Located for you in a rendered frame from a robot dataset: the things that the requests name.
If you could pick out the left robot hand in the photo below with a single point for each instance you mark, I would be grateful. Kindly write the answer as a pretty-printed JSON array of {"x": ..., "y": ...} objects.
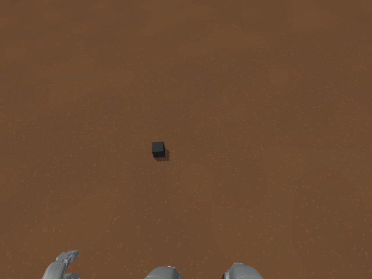
[{"x": 57, "y": 269}]

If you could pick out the cube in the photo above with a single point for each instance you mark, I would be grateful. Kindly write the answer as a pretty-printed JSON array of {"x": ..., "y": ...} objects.
[{"x": 158, "y": 149}]

